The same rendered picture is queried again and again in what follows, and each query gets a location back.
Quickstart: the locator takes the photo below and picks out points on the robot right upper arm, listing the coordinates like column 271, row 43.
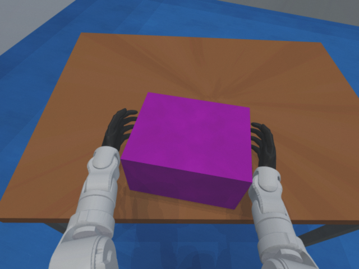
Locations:
column 280, row 263

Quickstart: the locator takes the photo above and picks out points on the robot left upper arm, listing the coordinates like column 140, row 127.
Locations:
column 96, row 252

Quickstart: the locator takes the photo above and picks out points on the carton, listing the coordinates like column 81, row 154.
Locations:
column 188, row 149

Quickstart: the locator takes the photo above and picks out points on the robot right forearm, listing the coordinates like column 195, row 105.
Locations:
column 272, row 223

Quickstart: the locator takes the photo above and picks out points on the table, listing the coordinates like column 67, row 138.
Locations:
column 292, row 87

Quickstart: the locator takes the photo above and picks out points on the robot left forearm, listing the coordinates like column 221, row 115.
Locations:
column 95, row 209

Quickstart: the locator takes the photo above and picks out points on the right robot hand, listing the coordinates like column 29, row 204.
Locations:
column 266, row 151

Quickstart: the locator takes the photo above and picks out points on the left robot hand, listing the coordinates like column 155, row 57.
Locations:
column 114, row 135

